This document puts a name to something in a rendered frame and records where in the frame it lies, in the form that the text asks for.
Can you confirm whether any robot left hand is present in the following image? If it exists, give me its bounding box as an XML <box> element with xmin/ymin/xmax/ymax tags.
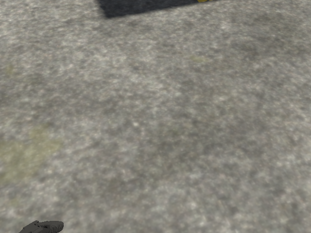
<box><xmin>18</xmin><ymin>220</ymin><xmax>64</xmax><ymax>233</ymax></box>

